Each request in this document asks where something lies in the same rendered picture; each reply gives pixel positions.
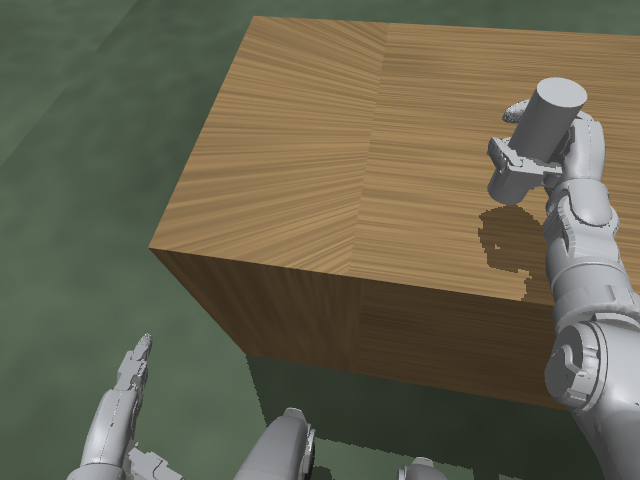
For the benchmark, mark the can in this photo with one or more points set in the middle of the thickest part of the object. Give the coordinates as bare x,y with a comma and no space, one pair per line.
551,110

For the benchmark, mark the left robot arm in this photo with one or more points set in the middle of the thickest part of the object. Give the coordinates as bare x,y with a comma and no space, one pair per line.
98,471

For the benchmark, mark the left robot hand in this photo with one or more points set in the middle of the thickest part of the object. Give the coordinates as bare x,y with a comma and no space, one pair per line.
111,436

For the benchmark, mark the right robot arm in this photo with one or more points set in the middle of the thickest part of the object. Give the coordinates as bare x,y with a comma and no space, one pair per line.
594,367

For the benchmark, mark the right robot hand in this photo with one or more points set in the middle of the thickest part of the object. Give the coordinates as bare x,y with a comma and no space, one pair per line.
579,154

